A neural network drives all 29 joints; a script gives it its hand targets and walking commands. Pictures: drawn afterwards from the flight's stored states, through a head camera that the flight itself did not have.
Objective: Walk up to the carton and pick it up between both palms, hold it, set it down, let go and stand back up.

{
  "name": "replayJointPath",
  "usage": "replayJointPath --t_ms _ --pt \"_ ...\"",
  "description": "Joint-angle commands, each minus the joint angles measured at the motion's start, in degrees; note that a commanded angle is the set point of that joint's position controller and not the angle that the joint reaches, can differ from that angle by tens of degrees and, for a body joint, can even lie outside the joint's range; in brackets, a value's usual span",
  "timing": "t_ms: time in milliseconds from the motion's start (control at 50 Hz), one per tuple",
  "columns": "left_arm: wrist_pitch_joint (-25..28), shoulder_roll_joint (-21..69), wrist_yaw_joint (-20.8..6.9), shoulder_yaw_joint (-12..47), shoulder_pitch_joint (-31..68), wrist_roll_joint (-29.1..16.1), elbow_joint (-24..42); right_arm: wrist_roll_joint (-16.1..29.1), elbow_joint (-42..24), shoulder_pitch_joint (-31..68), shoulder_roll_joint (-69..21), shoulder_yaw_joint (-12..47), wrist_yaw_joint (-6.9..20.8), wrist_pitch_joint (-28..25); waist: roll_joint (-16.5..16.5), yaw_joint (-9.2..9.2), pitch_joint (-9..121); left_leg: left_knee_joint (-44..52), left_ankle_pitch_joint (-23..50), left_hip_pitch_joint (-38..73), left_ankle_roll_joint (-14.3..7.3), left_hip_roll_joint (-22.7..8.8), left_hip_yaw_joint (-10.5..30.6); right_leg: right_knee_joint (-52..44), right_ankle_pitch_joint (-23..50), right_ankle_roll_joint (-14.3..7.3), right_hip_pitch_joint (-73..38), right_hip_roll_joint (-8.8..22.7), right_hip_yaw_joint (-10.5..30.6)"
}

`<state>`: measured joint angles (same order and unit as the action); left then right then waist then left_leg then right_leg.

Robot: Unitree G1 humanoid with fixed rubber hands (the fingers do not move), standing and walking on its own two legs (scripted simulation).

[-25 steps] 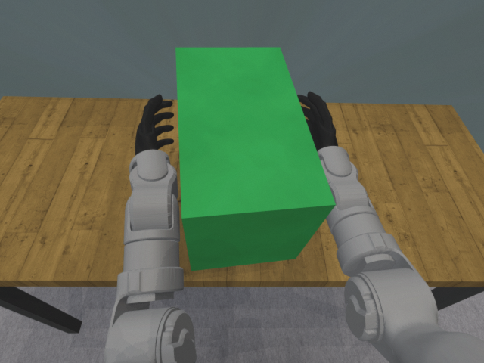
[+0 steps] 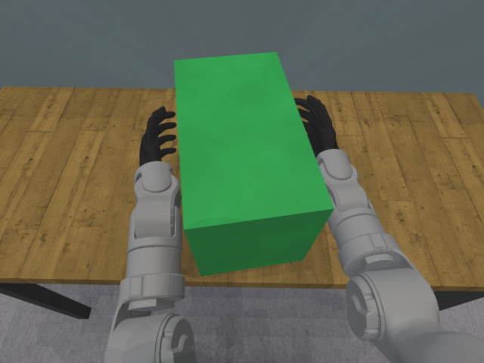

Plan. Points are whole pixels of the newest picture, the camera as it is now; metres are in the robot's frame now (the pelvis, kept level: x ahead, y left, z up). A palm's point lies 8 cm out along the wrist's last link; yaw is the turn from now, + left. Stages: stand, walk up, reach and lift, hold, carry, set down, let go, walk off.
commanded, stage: set down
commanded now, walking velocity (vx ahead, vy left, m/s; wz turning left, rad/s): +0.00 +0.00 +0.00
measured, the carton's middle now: (239, 162) +0.42 +0.02 +0.05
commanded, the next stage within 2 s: none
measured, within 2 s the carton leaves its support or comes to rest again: rests again in 1.94 s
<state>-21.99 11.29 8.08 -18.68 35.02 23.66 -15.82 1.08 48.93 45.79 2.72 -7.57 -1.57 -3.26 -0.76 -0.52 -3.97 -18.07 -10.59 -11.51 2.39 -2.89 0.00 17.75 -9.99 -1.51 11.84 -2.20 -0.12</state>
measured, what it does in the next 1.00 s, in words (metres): stands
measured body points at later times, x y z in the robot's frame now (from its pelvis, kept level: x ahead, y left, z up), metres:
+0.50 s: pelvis -0.01 +0.00 +0.00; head +0.05 -0.01 +0.45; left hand +0.39 +0.14 +0.08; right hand +0.43 -0.13 +0.08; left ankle -0.02 +0.15 -0.75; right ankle -0.01 -0.10 -0.75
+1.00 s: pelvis -0.01 +0.00 +0.00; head +0.05 -0.01 +0.45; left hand +0.39 +0.15 +0.07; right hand +0.43 -0.12 +0.08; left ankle -0.02 +0.15 -0.75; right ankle -0.01 -0.10 -0.75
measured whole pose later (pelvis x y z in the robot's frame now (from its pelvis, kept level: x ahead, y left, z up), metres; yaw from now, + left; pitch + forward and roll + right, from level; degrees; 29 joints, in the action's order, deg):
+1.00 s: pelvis -0.01 +0.00 +0.00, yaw +0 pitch +8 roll +0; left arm -7.5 11.9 10.0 -22.6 34.5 23.7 -30.5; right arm -6.9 57.1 46.4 2.8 -12.7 1.0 -9.2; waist -0.8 -1.6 0.9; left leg -18.1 -9.3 -16.3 2.6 -3.0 0.0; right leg 17.8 -8.8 -1.7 16.6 -2.3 -0.1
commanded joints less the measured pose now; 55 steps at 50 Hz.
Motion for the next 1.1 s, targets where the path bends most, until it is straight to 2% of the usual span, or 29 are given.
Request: replayJointPath --t_ms 0,40,60,80,100,120,180,240,260,280,340,380,500,520,560,620,640,700,760,800,820,860,900,920,940,960,1000,1060,1080 --pt "7.0 29.3 -2.2 14.8 26.2 -5.2 3.9 -1.5 -4.8 30.5 -26.9 13.7 7.8 -5.9 -1.2 -9.42 45.1 -5.3 39.7 15.5 0.1 0.3 -5.0 1.0 31.6 1.0 -5.1 -1.3 -5.0" --pt "7.5 28.7 -2.2 13.9 26.7 -4.8 2.2 -2.4 -4.5 31.4 -26.5 13.1 7.2 -5.8 1.0 -9.7 43.3 -5.1 38.9 15.4 -0.5 0.0 -5.0 1.4 31.9 1.1 -4.9 -1.2 -4.9" --pt "7.9 28.4 -2.3 14.1 26.3 -5.5 1.1 -3.1 -2.2 29.5 -26.6 12.3 7.4 -5.8 2.0 -8.3 45.9 -4.9 37.5 15.5 -0.4 0.2 -5.5 0.9 32.1 1.3 -5.7 -1.5 -5.0" --pt "7.9 29.3 -2.6 12.2 24.3 -3.1 -1.7 -2.8 0.0 29.3 -25.9 11.8 7.8 -5.4 -0.3 -10.42 41.2 -4.8 37.8 15.0 -0.1 0.0 -5.5 1.1 30.6 0.9 -3.5 -1.0 -4.4" --pt "7.9 28.7 -2.6 12.7 25.4 -4.0 -1.3 -4.1 0.7 28.7 -24.9 10.6 8.0 -5.5 0.6 -8.69 39.4 -4.7 36.4 15.2 -0.3 0.0 -5.6 0.0 26.5 0.5 -3.4 -1.4 -5.0" --pt "7.4 28.2 -2.9 11.2 25.7 -4.1 -2.8 -5.5 1.2 30.0 -23.4 8.3 8.4 -5.2 0.8 -9.36 39.3 -2.9 32.6 15.4 -0.4 -0.4 -5.3 -0.7 20.5 0.2 -2.6 -1.5 -5.6" --pt "8.9 29.9 -2.1 14.6 30.2 -4.5 1.3 -4.1 0.2 30.8 -26.7 9.5 8.6 -6.3 -1.7 -9.28 42.2 -5.0 36.8 16.6 0.5 -0.2 -6.0 -0.2 23.8 0.2 -1.4 -1.6 -5.3" --pt "10.6 28.9 -1.8 13.1 32.9 -5.1 -1.6 -5.2 3.8 30.4 -27.4 7.3 8.9 -6.2 0.9 -8.99 41.6 -3.7 32.4 15.1 -0.3 0.0 -6.1 -1.1 20.4 0.4 -0.9 -1.5 -4.9" --pt "11.2 28.7 -2.0 11.6 29.7 -4.2 -5.0 -5.6 2.0 30.7 -27.0 7.2 9.1 -6.9 1.2 -10.26 40.1 -3.6 31.7 13.9 -0.6 -0.1 -6.1 -0.5 20.6 0.3 -1.0 -1.5 -5.0" --pt "11.8 29.3 -1.7 12.6 34.1 -4.9 -3.1 -5.7 2.8 33.8 -27.4 6.7 9.6 -7.2 0.7 -8.88 45.2 -4.1 32.4 14.6 -0.1 -0.2 -5.8 -0.7 20.4 0.1 -1.3 -1.8 -5.1" --pt "13.1 29.4 -1.4 11.1 33.8 -3.5 -3.8 -6.3 2.9 32.5 -28.8 6.6 10.2 -7.4 1.2 -11.2 42.2 -3.0 29.8 13.4 -0.3 -0.1 -6.7 -0.6 18.2 0.3 -2.0 -1.6 -4.6" --pt "14.2 29.6 -0.9 11.9 36.1 -4.5 -5.1 -7.4 4.9 34.3 -28.1 3.7 10.4 -7.7 0.2 -10.05 42.4 -2.8 28.5 14.2 0.1 -0.4 -6.3 -1.5 13.1 0.0 0.5 -1.8 -5.1" --pt "15.9 27.8 -1.4 8.7 36.0 -3.4 -9.2 -9.4 8.6 31.2 -28.0 2.2 10.8 -7.0 1.9 -9.58 39.1 -2.6 26.0 11.1 -0.8 0.3 -7.1 -1.0 16.1 0.4 -0.3 -1.2 -3.7" --pt "15.7 27.0 -1.3 7.5 34.2 -1.8 -9.9 -9.2 6.9 30.8 -28.1 3.0 10.8 -7.0 2.2 -11.2 37.6 -2.3 25.6 10.0 -0.6 0.2 -7.0 -0.5 16.1 0.5 -2.7 -1.1 -3.3" --pt "16.2 27.7 -1.9 7.9 33.7 -2.1 -9.8 -9.7 8.9 29.8 -28.2 2.1 10.8 -7.5 1.1 -9.75 39.4 -2.3 26.5 10.1 -0.5 0.5 -7.2 -0.7 17.6 0.6 -2.7 -1.0 -3.9" --pt "17.3 28.5 -1.2 7.9 37.0 -1.8 -9.3 -9.3 7.4 33.6 -29.5 2.7 11.0 -8.4 -0.4 -10.97 41.1 -2.6 26.3 8.4 -0.3 0.9 -6.9 0.1 19.1 0.4 -3.5 -0.7 -3.3" --pt "18.2 28.7 -1.4 8.9 38.2 -3.3 -8.6 -9.6 7.0 33.6 -30.2 2.2 11.0 -8.4 1.7 -10.0 42.4 -2.5 27.1 8.8 -0.4 0.3 -6.9 0.6 20.0 0.5 -3.6 -1.2 -3.6" --pt "18.4 29.1 -1.0 9.8 35.9 -3.2 -10.3 -9.7 7.3 32.9 -29.1 2.9 10.8 -8.8 0.5 -10.27 43.3 -3.4 29.4 9.9 0.1 0.3 -6.6 -0.2 19.6 -0.1 -2.0 -1.5 -4.0" --pt "18.2 27.2 -1.4 7.0 36.1 -1.7 -12.2 -11.7 9.1 30.4 -28.7 0.7 11.0 -8.0 1.2 -9.24 39.2 -2.2 24.9 8.8 -0.4 0.5 -7.3 -0.8 16.4 0.2 -2.9 -1.0 -3.5" --pt "19.0 28.4 -1.7 8.2 35.0 -2.7 -11.1 -11.0 10.0 28.6 -29.2 1.7 10.9 -8.2 1.5 -9.06 38.7 -3.0 29.1 9.6 -0.1 0.5 -7.2 0.2 19.6 0.2 -3.1 -1.3 -3.7" --pt "18.6 28.1 -1.7 7.0 32.8 -1.6 -11.4 -10.9 10.5 28.5 -29.5 1.7 10.9 -8.1 0.7 -10.13 39.2 -3.1 29.3 10.9 -0.1 0.4 -6.8 -0.1 18.7 0.3 -3.2 -1.3 -3.8" --pt "19.4 29.4 -1.7 9.3 35.0 -2.9 -10.3 -10.8 9.9 28.1 -28.0 1.4 10.7 -8.9 1.7 -8.32 40.6 -3.8 30.0 10.3 0.1 0.2 -6.9 0.1 18.1 -0.1 -1.3 -2.0 -4.1" --pt "20.1 29.0 -1.9 8.0 35.2 -2.1 -11.1 -11.5 10.1 29.6 -28.8 1.2 11.0 -9.4 -0.3 -8.82 42.3 -3.3 28.5 8.2 0.1 0.6 -7.0 0.5 19.9 0.0 -3.0 -1.3 -3.7" --pt "20.0 28.4 -1.9 7.1 33.3 -1.9 -12.2 -11.7 9.0 29.2 -29.7 1.6 10.8 -9.3 1.2 -10.37 40.5 -3.0 28.0 8.1 -0.2 0.7 -7.6 0.5 20.4 0.4 -4.1 -1.1 -3.8" --pt "20.3 28.3 -1.9 8.0 35.0 -2.7 -11.8 -12.2 9.9 28.9 -28.4 0.4 11.0 -9.4 0.4 -9.17 40.9 -3.0 27.7 8.4 -0.3 0.6 -6.9 0.3 18.9 0.3 -2.5 -1.0 -3.6" --pt "19.9 27.2 -1.9 5.7 33.1 -0.4 -12.6 -11.9 11.6 27.4 -28.5 0.9 11.4 -8.7 0.3 -10.56 38.7 -2.7 27.9 8.5 -0.2 0.3 -7.3 0.2 18.6 0.3 -3.3 -1.0 -3.5" --pt "19.6 27.8 -2.1 5.1 31.6 0.2 -13.7 -12.0 10.0 27.7 -29.2 0.7 11.4 -8.8 0.6 -10.67 36.7 -1.9 25.9 7.9 -0.4 0.6 -7.6 -0.3 16.8 0.4 -4.0 -1.0 -3.3" --pt "20.9 27.4 -2.0 5.7 34.0 -1.0 -13.5 -11.6 9.9 29.0 -29.5 1.2 11.2 -9.2 1.9 -9.97 40.2 -2.8 28.4 8.7 -0.4 0.4 -7.5 0.6 19.3 0.1 -4.0 -1.6 -3.5" --pt "20.7 28.2 -2.4 6.9 32.0 -1.5 -13.2 -12.5 10.7 26.7 -28.1 0.5 11.0 -9.3 1.0 -8.05 37.7 -2.8 28.3 7.8 -0.1 0.6 -7.0 0.6 21.3 0.2 -3.2 -1.2 -3.9"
